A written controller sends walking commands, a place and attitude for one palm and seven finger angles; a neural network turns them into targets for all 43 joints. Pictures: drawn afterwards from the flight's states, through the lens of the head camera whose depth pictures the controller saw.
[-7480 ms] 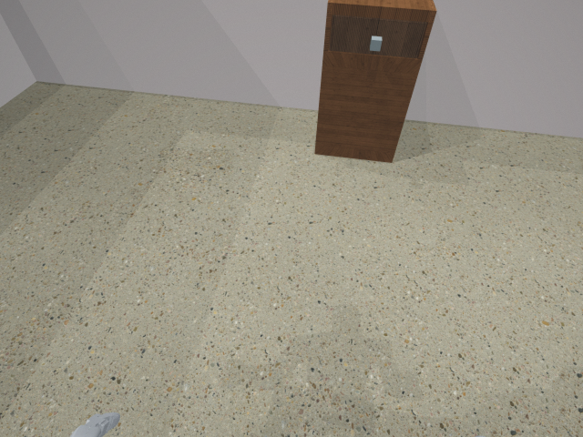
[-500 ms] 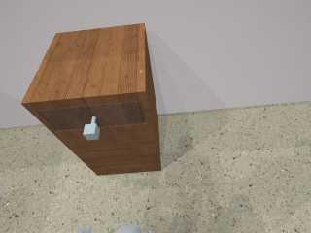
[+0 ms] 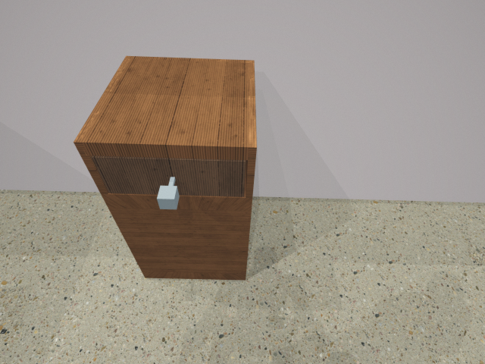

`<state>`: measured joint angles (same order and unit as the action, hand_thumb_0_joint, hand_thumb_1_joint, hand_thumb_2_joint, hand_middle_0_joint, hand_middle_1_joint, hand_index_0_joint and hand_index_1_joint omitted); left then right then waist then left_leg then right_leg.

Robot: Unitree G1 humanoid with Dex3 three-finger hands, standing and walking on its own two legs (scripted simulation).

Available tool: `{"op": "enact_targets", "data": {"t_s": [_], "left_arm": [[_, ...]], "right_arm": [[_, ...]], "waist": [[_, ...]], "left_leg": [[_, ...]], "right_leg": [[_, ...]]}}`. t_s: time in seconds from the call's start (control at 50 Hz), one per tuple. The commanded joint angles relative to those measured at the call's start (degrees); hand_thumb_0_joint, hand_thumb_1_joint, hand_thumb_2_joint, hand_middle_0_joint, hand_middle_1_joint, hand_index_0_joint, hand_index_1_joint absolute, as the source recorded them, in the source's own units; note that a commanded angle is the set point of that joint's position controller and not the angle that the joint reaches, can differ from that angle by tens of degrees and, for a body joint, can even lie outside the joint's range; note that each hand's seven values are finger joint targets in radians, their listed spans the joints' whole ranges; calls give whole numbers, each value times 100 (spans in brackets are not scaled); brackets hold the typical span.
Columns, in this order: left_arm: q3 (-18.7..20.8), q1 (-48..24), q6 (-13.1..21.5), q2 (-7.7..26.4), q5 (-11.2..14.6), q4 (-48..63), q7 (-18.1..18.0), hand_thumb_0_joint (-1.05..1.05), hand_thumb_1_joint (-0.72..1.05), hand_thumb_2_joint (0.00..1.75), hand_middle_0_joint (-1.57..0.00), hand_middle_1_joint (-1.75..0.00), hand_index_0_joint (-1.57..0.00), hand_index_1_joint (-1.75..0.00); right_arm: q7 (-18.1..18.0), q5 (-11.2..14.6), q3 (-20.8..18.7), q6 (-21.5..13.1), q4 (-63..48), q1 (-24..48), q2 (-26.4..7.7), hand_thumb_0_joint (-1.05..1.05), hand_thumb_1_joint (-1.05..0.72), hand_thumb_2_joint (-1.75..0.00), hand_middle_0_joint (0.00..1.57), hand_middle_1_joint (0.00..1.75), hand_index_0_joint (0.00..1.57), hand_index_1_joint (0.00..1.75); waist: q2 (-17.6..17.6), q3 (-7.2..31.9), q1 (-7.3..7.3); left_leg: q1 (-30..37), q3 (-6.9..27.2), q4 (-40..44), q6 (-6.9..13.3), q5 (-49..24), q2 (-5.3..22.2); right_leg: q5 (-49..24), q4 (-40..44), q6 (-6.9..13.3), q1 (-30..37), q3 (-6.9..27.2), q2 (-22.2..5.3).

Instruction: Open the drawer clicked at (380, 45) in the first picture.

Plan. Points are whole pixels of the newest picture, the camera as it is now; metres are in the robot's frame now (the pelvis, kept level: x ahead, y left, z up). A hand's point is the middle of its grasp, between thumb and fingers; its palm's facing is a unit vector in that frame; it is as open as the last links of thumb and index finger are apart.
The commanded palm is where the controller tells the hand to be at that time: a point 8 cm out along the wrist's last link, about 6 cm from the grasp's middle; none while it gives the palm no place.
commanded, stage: come to a stop and stand still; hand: left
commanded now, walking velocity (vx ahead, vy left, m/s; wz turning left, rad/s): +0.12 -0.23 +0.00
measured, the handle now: (170, 190) +0.53 +0.24 -0.12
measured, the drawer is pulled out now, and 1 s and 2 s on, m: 0.00 0.00 0.00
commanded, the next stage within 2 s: look again from close up in 1.06 s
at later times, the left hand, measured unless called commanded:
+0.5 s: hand out of the picture +0.11 +0.14 -0.17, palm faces +0.01 -0.97 -0.24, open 7.2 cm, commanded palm none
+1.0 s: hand out of the picture +0.07 +0.12 -0.17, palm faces +0.03 -0.98 -0.19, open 7.3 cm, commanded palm none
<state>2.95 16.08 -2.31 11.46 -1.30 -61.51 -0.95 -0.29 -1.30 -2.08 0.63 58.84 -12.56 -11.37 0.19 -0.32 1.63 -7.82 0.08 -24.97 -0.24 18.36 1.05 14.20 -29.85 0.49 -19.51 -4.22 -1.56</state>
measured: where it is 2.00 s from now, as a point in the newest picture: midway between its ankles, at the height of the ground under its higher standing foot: outside the picture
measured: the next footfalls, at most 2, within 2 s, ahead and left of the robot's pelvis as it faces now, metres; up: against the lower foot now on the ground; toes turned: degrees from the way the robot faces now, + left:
right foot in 0.34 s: +0.05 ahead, -0.10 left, +0.00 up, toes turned -1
left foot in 0.60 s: +0.09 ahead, +0.10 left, +0.00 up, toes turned +2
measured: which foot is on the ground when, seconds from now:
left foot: down 0.00-0.38, up 0.40-0.58, down 0.60-1.00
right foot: up 0.00-0.32, down 0.34-1.00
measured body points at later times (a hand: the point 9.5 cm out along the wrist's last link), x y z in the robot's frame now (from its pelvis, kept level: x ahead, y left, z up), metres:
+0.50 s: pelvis +0.05 -0.04 +0.00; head +0.09 -0.06 +0.45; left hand +0.11 +0.20 -0.15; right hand -0.01 -0.24 -0.17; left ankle -0.01 +0.11 -0.72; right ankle +0.02 -0.12 -0.74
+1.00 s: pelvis +0.09 -0.04 +0.01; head +0.10 -0.05 +0.45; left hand +0.07 +0.18 -0.15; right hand +0.09 -0.26 -0.16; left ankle +0.04 +0.10 -0.74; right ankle +0.02 -0.12 -0.74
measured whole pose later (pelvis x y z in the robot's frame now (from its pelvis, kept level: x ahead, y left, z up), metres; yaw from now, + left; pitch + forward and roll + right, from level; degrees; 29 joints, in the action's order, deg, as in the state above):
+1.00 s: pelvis +0.09 -0.04 +0.01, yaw -1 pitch +0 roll +1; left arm 0.2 17.0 0.4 7.1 -0.5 -66.5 -2.3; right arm -2.8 -0.5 -0.1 0.0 65.8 -13.5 -9.1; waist -0.7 -2.0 0.2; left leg -5.5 -4.1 -22.0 -2.5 15.8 3.4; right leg 17.7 -22.2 2.7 -4.2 -4.9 1.1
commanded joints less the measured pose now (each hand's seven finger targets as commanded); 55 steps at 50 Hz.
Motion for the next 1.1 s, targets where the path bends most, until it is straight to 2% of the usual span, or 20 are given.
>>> {"op": "enact_targets", "data": {"t_s": [0.0, 0.04, 0.1, 0.18, 0.22, 0.26, 0.3, 0.32, 0.34, 0.36, 0.38, 0.4, 0.44, 0.5, 0.54, 0.58, 0.62, 0.66, 0.86, 1.08], "left_arm": [[46, -235, 126, 282, -46, 371, 74, 0, 90, 90, -20, -30, -20, -30], [85, 108, 122, 331, -50, 155, 121, 0, 90, 90, -20, -30, -20, -30], [61, 78, 199, 293, -35, 86, 153, 0, 90, 90, -20, -30, -20, -30], [10, -258, 200, 163, 12, 221, 117, 0, 90, 90, -20, -30, -20, -30], [-42, -367, 228, 37, 60, 229, 95, 0, 90, 90, -20, -30, -20, -30], [-39, -267, 276, -3, 90, 176, 77, 0, 90, 90, -20, -30, -20, -30], [-23, 134, 346, 78, 94, -9, 51, 0, 90, 90, -20, -30, -20, -30], [-4, 473, 395, 239, 93, -141, 5, 0, 90, 90, -20, -30, -20, -30], [32, 714, 431, 488, 88, -293, -62, 0, 90, 90, -20, -30, -20, -30], [27, 723, 431, 640, 95, -367, -82, 0, 90, 90, -20, -30, -20, -30], [32, 668, 446, 615, 83, -349, -97, 0, 90, 90, -20, -30, -20, -30], [-18, 498, 420, 443, 72, -341, -122, 0, 90, 90, -20, -30, -20, -30], [-55, 144, 388, 291, 59, -273, -154, 0, 90, 90, -20, -30, -20, -30], [-72, -164, 346, 252, 75, -164, -158, 0, 90, 90, -20, -30, -20, -30], [-102, -273, 327, 212, 131, -146, -137, 0, 90, 90, -20, -30, -20, -30], [-135, -212, 312, 60, 152, -124, -117, 0, 90, 90, -20, -30, -20, -30], [-134, -162, 272, 69, 101, -149, -119, 0, 90, 90, -20, -30, -20, -30], [-144, -15, 297, 149, 108, -212, -116, 0, 90, 90, -20, -30, -20, -30], [-171, 330, 390, 282, 111, -287, -167, 0, 90, 90, -20, -30, -20, -30], [-205, 586, 376, 171, 103, -381, -194, 0, 90, 90, -20, -30, -20, -30]], "right_arm": [[-151, -71, -39, -78, -210, -165, -915, 0, -90, -90, 20, 30, 20, 30], [-200, -21, 31, -139, -145, -187, -642, 0, -90, -90, 20, 30, 20, 30], [-257, 18, 31, -229, 46, -768, -545, 0, -90, -90, 20, 30, 20, 30], [-361, -21, 22, -272, 331, -1369, -431, 0, -90, -90, 20, 30, 20, 30], [-358, -37, 13, -253, 410, -1385, -433, 0, -90, -90, 20, 30, 20, 30], [-338, -28, -23, -217, 468, -1330, -450, 0, -90, -90, 20, 30, 20, 30], [-317, 40, -46, -208, 521, -1337, -373, 0, -90, -90, 20, 30, 20, 30], [-293, 84, -12, -235, 499, -1366, -200, 0, -90, -90, 20, 30, 20, 30], [-267, 120, 63, -246, 454, -1340, 84, 0, -90, -90, 20, 30, 20, 30], [-261, 125, 64, -214, 454, -1278, 171, 0, -90, -90, 20, 30, 20, 30], [-279, 101, 59, -138, 430, -1123, 166, 0, -90, -90, 20, 30, 20, 30], [-290, 98, 39, -84, 432, -1102, 139, 0, -90, -90, 20, 30, 20, 30], [-287, 108, 60, -80, 537, -1023, 226, 0, -90, -90, 20, 30, 20, 30], [-250, 106, 84, -55, 678, -1126, 351, 0, -90, -90, 20, 30, 20, 30], [-243, 75, 90, -67, 763, -1182, 283, 0, -90, -90, 20, 30, 20, 30], [-248, 44, 93, -132, 733, -1005, 18, 0, -90, -90, 20, 30, 20, 30], [-233, 61, 94, -99, 687, -721, -6, 0, -90, -90, 20, 30, 20, 30], [-251, 64, 127, -114, 664, -622, 6, 0, -90, -90, 20, 30, 20, 30], [-283, 74, 146, -138, 588, -547, -203, 0, -90, -90, 20, 30, 20, 30], [-291, 83, 167, -125, 675, -642, -146, 0, -90, -90, 20, 30, 20, 30]], "waist": [[-1387, -924, -112], [-1014, -933, -21], [-598, -645, -167], [-817, -364, -370], [-973, -220, -404], [-1120, -141, -355], [-790, 132, -181], [-380, 384, -73], [323, 615, -43], [681, 491, -57], [1183, 446, 2], [1355, 316, -68], [826, -29, -151], [486, -99, -274], [403, -194, -357], [-8, -238, -235], [-164, -625, -181], [-395, -602, -160], [32, 170, -203], [43, -254, -184]], "left_leg": [[-1403, 2118, 2380, 743, 2301, 1756], [-888, 1332, 2074, 598, 1136, 1321], [86, 947, 1688, 623, -582, 1195], [885, 806, 930, 870, -3795, 1438], [870, 634, 647, 883, -4343, 1393], [711, 611, 374, 788, -4268, 1266], [335, 454, -71, 459, -3637, 965], [-303, 231, -366, 226, -2743, 753], [-1050, -74, -584, 7, -1033, 421], [-1225, -232, -774, -78, 675, 196], [-1132, -194, -1212, -81, 1204, 247], [-1119, -74, -1547, -71, 1314, 293], [-1148, -30, -1558, -68, 1046, 401], [-642, -172, -707, -89, 186, 342], [16, -163, -5, -94, -1004, 378], [101, 122, 229, 22, -2103, 721], [-141, 51, 323, 30, -1522, 722], [-57, -13, 336, 35, -1844, 679], [520, -162, 219, 0, -2528, 649], [416, -150, 416, 30, -2118, 628]], "right_leg": [[820, -1757, -24, -653, 479, -7], [419, -2327, -83, -908, 544, 35], [134, -2522, -190, -1329, 491, 0], [649, -1933, -237, -1249, 379, -94], [902, -1188, -175, -722, 244, -64], [728, -326, -100, -127, 92, 39], [-744, 869, -87, 949, 12, 43], [-1808, 879, 0, 1908, 441, -377], [-3275, 613, 276, 2653, 1206, -1135], [-3887, 693, 613, 2541, 1362, -1659], [-4555, 811, 789, 2350, 1391, -1605], [-4716, 875, 829, 2132, 1277, -1520], [-4648, 822, 934, 1847, 1005, -1442], [-3480, 852, 802, 1470, 639, -1086], [-2349, 842, 525, 879, 539, -859], [-1565, 848, 202, 786, 401, -449], [-874, 1114, 131, 673, 479, -386], [-1384, 1089, 134, 881, 544, -442], [-2999, 959, 127, 1496, 536, -556], [-2452, 1098, 140, 1346, 557, -533]]}}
